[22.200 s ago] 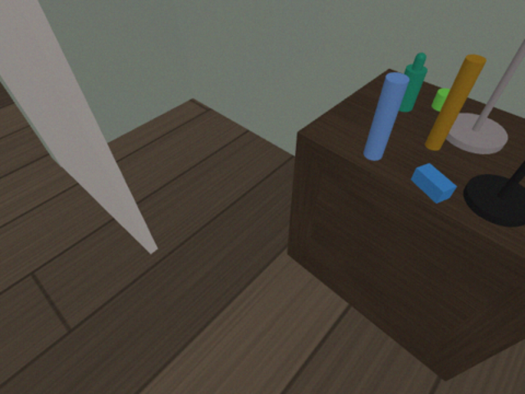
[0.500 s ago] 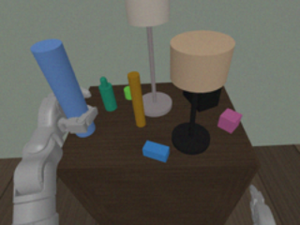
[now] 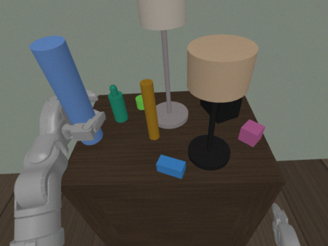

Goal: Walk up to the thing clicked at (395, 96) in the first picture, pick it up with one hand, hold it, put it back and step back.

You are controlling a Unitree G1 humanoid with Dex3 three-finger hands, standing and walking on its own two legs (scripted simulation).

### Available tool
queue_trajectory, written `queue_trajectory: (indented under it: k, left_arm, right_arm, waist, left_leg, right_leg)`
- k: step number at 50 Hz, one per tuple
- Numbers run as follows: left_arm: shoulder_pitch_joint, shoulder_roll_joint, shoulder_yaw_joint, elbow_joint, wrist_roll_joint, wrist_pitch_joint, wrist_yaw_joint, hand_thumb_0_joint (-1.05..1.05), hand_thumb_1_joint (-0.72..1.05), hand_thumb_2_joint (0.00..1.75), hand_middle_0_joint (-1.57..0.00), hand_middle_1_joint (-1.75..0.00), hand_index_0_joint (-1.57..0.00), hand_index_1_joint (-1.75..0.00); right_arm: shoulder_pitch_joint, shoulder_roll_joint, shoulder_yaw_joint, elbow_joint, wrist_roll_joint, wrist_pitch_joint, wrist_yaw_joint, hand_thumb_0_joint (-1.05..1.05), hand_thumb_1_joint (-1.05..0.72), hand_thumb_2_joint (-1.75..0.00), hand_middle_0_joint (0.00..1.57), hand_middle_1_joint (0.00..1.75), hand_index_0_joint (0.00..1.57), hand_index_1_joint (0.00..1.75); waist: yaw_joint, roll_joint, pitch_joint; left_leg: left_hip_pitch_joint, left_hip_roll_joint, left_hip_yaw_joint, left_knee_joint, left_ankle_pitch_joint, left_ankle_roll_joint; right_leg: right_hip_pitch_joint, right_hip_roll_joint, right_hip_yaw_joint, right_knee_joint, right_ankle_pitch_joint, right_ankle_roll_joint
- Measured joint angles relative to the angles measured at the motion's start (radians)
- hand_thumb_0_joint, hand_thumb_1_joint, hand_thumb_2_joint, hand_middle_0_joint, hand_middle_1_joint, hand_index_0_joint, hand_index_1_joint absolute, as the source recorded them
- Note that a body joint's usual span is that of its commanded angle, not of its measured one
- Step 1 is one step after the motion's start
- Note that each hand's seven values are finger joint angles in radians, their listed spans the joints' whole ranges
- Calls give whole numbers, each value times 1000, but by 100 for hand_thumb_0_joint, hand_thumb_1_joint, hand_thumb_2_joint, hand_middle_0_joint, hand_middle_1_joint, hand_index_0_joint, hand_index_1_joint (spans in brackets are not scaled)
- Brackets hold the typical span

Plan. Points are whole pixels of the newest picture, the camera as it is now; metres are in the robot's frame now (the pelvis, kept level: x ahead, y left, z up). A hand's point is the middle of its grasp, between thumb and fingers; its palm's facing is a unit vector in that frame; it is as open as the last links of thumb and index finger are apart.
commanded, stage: hold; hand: left
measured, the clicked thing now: (74, 99) +0.32 +0.18 +0.27
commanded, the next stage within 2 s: crouch in 0.18 s
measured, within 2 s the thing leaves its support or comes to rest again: neither
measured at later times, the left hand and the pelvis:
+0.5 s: hand (93, 120) +0.33 +0.16 +0.21, palm faces +0.07 -1.00 +0.00, open 7.0 cm; pelvis +0.00 +0.00 +0.00, yaw +0 degrees
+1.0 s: hand (106, 127) +0.39 +0.17 +0.13, palm faces +0.09 -1.00 +0.00, open 6.9 cm; pelvis +0.00 +0.00 +0.00, yaw -1 degrees
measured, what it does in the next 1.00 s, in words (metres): stands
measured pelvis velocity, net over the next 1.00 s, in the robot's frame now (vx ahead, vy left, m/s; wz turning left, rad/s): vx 0.00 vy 0.00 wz -0.02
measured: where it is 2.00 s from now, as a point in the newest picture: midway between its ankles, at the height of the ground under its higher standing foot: outside the picture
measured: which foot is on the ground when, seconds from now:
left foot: down 0.00-1.00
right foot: down 0.00-1.00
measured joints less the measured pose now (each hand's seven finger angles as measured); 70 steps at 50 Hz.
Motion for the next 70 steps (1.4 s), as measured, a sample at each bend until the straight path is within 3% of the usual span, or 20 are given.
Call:
queue_trajectory:
  k: [10, 19, 25, 30, 37, 47, 58, 70]
  left_arm:
    - [-5, 1, -4, 11, -6, 27, -16, 0, -7, 120, -91, -118, -90, -118]
    - [9, -7, -9, -27, -1, 23, 1, 0, -8, 121, -91, -118, -90, -118]
    - [-25, -7, -9, 72, 1, 4, -5, 0, -8, 121, -91, -117, -90, -118]
    - [-59, -4, -9, 213, 18, -64, 1, 0, -7, 121, -91, -117, -90, -117]
    - [-92, 5, -7, 380, 38, -231, 9, 0, -7, 120, -92, -116, -91, -116]
    - [-127, 27, -12, 568, 48, -436, -2, 0, -7, 120, -92, -115, -91, -116]
    - [-155, 42, -22, 682, 41, -552, -20, 0, -7, 120, -92, -115, -91, -116]
    - [-189, 43, -30, 771, 50, -622, -24, 0, -7, 120, -92, -115, -91, -116]
  right_arm:
    - [-3, -4, 6, -5, 3, 7, 7, -2, 54, -5, 5, 5, 5, 5]
    - [-2, -2, 0, -1, 2, 8, 7, -1, 54, -5, 5, 5, 5, 5]
    - [-21, 4, 13, 42, -4, 1, 6, -2, 56, -4, 5, 5, 5, 5]
    - [-34, 10, 18, 56, -11, -18, 5, -2, 57, -4, 6, 5, 5, 5]
    - [-38, 4, 16, 58, -14, -39, -4, -2, 58, -4, 6, 5, 5, 5]
    - [-49, -14, 3, 48, -14, -11, -19, -2, 57, -4, 6, 5, 5, 5]
    - [-46, 4, 20, -3, -11, 45, -21, -1, 55, -4, 6, 5, 5, 5]
    - [-19, 15, 35, -71, -11, 96, -12, -1, 54, -5, 6, 5, 5, 5]
  waist:
    - [2, 4, -2]
    - [4, 2, 2]
    - [0, -2, 5]
    - [-12, -13, 18]
    - [-34, -34, 31]
    - [-52, -43, 23]
    - [-54, -46, 21]
    - [-60, -54, 8]
  left_leg:
    - [-1, -2, 1, -5, 4, 1]
    - [-1, 0, 0, 0, 2, -2]
    - [-10, -2, -4, -3, 8, -2]
    - [-29, -2, -2, -3, 14, -4]
    - [-65, 3, 3, 11, 12, -8]
    - [-97, 10, 11, 28, -1, -7]
    - [-127, 11, 15, 44, -13, -5]
    - [-172, 10, 15, 86, -31, -2]
  right_leg:
    - [-2, -2, 1, -2, 3, 1]
    - [-3, 0, 0, 3, 0, -1]
    - [-12, -2, -3, 7, 1, -3]
    - [-36, -2, -1, 14, 4, -5]
    - [-75, 3, 4, 29, 4, -8]
    - [-107, 11, 13, 36, 1, -7]
    - [-136, 12, 16, 47, -7, -5]
    - [-179, 10, 18, 83, -22, -2]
